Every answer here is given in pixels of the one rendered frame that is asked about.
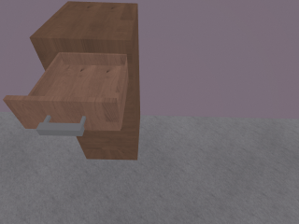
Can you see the cabinet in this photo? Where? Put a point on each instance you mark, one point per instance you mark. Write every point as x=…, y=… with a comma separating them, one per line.
x=104, y=28

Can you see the drawer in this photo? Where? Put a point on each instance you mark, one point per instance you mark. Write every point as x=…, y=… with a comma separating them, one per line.
x=76, y=85

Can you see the handle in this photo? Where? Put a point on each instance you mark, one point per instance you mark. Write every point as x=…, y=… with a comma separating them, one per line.
x=60, y=129

